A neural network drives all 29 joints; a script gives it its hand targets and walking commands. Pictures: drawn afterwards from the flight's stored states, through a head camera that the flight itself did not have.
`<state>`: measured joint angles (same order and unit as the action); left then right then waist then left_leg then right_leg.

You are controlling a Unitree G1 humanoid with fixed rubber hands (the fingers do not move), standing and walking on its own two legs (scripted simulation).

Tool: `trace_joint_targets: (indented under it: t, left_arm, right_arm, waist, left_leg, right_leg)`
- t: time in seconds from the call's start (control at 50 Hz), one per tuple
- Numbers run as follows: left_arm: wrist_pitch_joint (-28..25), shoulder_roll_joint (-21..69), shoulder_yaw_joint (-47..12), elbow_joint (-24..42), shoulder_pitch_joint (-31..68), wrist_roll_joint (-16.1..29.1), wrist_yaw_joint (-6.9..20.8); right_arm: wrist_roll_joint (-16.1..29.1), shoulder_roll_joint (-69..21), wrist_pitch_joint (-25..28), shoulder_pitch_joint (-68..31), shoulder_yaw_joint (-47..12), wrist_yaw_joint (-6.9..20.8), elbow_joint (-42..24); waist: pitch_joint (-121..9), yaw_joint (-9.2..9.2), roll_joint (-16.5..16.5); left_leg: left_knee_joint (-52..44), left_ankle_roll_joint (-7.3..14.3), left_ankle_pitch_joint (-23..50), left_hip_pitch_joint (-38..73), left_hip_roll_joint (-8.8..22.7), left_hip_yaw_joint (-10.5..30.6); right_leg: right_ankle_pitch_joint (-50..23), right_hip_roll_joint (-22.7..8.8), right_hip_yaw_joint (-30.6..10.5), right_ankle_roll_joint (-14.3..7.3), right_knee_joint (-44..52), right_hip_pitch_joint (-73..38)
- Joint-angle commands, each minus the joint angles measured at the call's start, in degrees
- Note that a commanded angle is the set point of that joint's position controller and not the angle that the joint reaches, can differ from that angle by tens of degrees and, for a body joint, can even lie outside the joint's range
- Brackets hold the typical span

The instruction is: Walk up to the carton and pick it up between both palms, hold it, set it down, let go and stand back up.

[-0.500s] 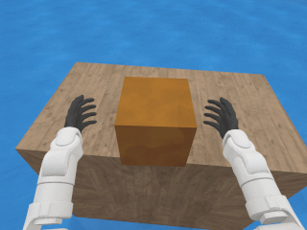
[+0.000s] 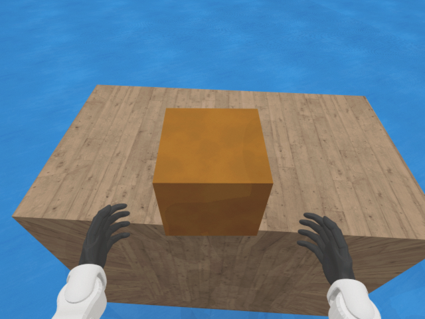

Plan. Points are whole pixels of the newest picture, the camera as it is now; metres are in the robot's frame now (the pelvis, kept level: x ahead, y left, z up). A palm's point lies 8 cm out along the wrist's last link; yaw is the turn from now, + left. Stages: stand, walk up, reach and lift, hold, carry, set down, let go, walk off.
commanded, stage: set down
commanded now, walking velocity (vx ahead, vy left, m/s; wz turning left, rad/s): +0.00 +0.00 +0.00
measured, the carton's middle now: (211, 172) +0.42 +0.05 +0.04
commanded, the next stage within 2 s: let go in 1.16 s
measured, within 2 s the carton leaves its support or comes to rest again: neither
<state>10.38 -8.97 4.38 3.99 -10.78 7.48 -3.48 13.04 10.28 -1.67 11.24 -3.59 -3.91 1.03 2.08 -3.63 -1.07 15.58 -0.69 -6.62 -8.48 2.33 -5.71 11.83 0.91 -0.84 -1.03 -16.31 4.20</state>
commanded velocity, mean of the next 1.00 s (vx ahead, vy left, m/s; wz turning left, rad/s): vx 0.00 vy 0.00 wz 0.00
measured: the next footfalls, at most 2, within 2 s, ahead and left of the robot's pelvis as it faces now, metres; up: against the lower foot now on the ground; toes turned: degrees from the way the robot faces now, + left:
none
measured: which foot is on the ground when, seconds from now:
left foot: down 0.00-1.00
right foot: down 0.00-1.00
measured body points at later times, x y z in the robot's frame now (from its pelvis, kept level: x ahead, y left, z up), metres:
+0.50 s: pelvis +0.02 +0.00 +0.00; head +0.03 +0.01 +0.45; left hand +0.19 +0.24 -0.03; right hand +0.21 -0.19 -0.03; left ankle +0.02 +0.13 -0.75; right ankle -0.03 -0.11 -0.75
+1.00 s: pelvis +0.01 +0.00 +0.00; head +0.01 +0.01 +0.45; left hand +0.17 +0.24 -0.08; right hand +0.18 -0.21 -0.08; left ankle +0.02 +0.13 -0.75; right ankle -0.03 -0.11 -0.75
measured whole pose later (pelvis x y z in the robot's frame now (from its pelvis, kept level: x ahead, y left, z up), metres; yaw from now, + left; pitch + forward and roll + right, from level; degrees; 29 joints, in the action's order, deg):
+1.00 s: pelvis +0.01 +0.00 +0.00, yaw +0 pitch -3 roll +1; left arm 7.5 -12.8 0.7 -23.5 -13.6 1.7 0.3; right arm 2.3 9.5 6.9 13.6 0.3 0.5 32.9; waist 2.9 -2.6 -1.6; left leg 17.9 -0.6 -8.9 -6.3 1.8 -5.4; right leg 14.2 0.3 -0.6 -0.8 -18.5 1.8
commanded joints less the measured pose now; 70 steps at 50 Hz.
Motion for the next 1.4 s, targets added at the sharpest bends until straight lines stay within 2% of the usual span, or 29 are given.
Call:
trace_joint_targets:
  t: [0.0,0.12,0.24,0.38,0.44,0.54,0.6,0.68,0.78,1.06,1.24,1.38]
  left_arm:
    - [-7.0,-5.8,0.5,6.5,6.3,0.9,0.1]
    - [-10.1,-7.1,0.1,1.3,3.4,0.6,0.8]
    - [-9.8,-7.4,-0.1,-2.1,0.0,-0.9,1.7]
    - [-11.0,-9.2,-0.5,-4.0,-2.4,-1.1,2.3]
    - [-11.7,-9.5,-0.7,-6.4,-2.6,-1.0,2.5]
    - [-12.4,-10.1,-1.2,-11.4,-3.0,-1.0,3.0]
    - [-12.1,-10.0,-1.1,-13.8,-2.7,-2.0,3.1]
    - [-10.6,-9.6,-1.4,-16.8,-2.3,-3.2,3.2]
    - [-8.0,-9.8,-1.4,-17.7,-0.2,-4.5,3.2]
    - [-3.2,-8.9,-1.6,-23.1,2.9,-6.8,3.8]
    - [-4.9,-8.8,-1.5,-26.5,4.5,-7.2,3.5]
    - [-6.0,-8.4,-1.5,-27.4,5.1,-7.9,3.1]
  right_arm:
    - [-1.7,3.6,4.9,-6.9,2.6,0.8,-11.3]
    - [-2.3,3.0,6.1,-2.8,1.7,1.3,-5.2]
    - [-2.2,2.9,6.8,1.0,1.6,1.0,1.1]
    - [-4.1,2.8,9.2,3.9,1.9,1.5,3.5]
    - [-5.3,2.6,10.4,4.1,2.4,2.2,5.6]
    - [-7.3,2.5,12.3,3.5,2.5,2.9,9.6]
    - [-7.9,2.9,13.0,3.3,3.0,3.3,14.3]
    - [-8.6,3.3,13.1,2.2,3.4,3.6,19.0]
    - [-9.5,4.1,12.2,0.4,4.6,3.8,22.7]
    - [-12.2,4.6,10.3,-1.8,6.1,4.6,27.3]
    - [-13.4,5.4,12.5,-3.1,6.3,4.6,30.0]
    - [-13.6,5.8,14.0,-3.8,6.4,4.8,32.6]
  waist:
    - [-10.8,-0.66,0.0]
    - [-8.7,-0.73,-0.6]
    - [-6.4,0.1,1.4]
    - [-6.8,0.39,2.1]
    - [-6.3,0.09,2.1]
    - [-6.5,-0.25,0.0]
    - [-5.8,-0.18,1.0]
    - [-4.8,0.29,0.6]
    - [-4.6,0.86,1.3]
    - [-3.2,1.64,1.6]
    - [-4.6,2.11,-0.4]
    - [-4.8,2.64,0.1]
  left_leg:
    - [2.6,0.4,12.3,17.0,-1.9,3.4]
    - [2.3,0.5,12.9,17.4,-2.0,3.5]
    - [3.2,-0.1,17.1,19.8,-2.2,3.3]
    - [4.3,-0.7,20.6,19.9,-2.5,3.2]
    - [4.2,-0.8,19.6,19.0,-2.2,3.2]
    - [4.6,-0.3,18.5,18.3,-2.2,2.9]
    - [4.4,-0.6,17.9,18.9,-2.2,2.6]
    - [4.4,-0.7,15.9,18.8,-2.2,2.4]
    - [4.3,-0.6,13.9,19.2,-2.0,2.0]
    - [4.9,-0.8,10.8,18.6,-2.3,1.9]
    - [5.7,-0.3,9.9,18.5,-2.3,1.9]
    - [6.2,-0.6,10.4,18.9,-2.3,2.1]
  right_leg:
    - [-3.5,0.0,-1.1,0.0,5.6,13.4]
    - [-3.5,-0.6,-1.4,-0.3,6.2,12.7]
    - [-6.2,-0.6,-1.2,-0.3,6.6,12.5]
    - [-9.5,-0.6,-0.5,-0.1,5.5,11.4]
    - [-8.1,-0.5,-0.2,-0.2,5.4,11.6]
    - [-8.4,-0.8,0.0,0.3,4.8,12.1]
    - [-7.6,-0.7,0.3,0.1,4.8,12.3]
    - [-5.8,-0.7,0.5,0.1,5.0,13.0]
    - [-4.1,-0.4,1.0,0.0,4.7,13.5]
    - [-3.5,-0.1,1.6,0.6,3.6,14.6]
    - [-5.6,-0.3,1.6,1.1,2.4,15.0]
    - [-7.0,-0.4,1.7,1.0,1.8,15.2]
